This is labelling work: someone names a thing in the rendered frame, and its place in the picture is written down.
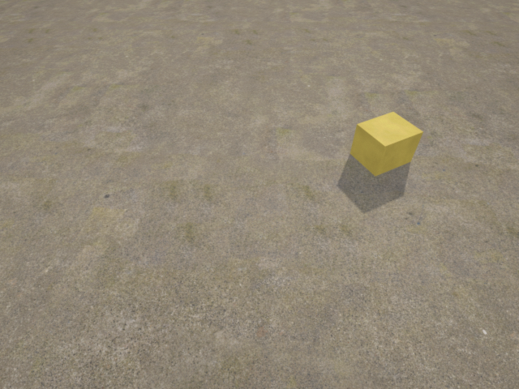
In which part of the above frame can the carton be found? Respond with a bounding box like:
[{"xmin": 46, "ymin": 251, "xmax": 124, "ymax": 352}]
[{"xmin": 350, "ymin": 112, "xmax": 423, "ymax": 176}]

